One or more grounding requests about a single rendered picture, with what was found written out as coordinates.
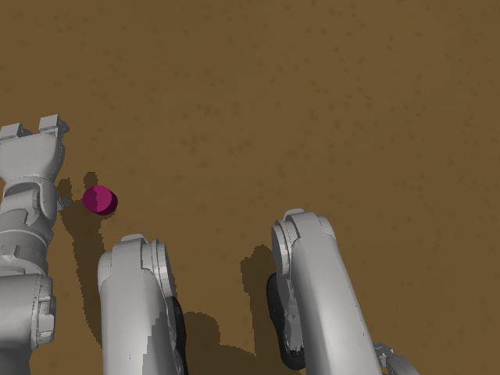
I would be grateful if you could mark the right robot foot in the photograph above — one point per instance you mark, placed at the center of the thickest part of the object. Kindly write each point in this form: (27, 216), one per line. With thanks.
(292, 359)

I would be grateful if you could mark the tin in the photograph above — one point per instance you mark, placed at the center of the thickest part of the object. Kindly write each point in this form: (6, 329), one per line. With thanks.
(100, 200)

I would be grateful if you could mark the right robot hand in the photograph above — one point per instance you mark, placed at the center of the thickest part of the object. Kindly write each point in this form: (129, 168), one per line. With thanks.
(396, 365)

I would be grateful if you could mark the left robot foot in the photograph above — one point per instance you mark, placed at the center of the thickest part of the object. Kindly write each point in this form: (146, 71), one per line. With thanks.
(181, 336)

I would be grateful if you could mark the left robot arm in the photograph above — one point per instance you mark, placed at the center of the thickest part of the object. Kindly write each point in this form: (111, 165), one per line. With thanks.
(27, 307)

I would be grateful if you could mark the left robot hand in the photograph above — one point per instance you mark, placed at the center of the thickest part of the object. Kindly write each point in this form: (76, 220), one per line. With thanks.
(24, 154)

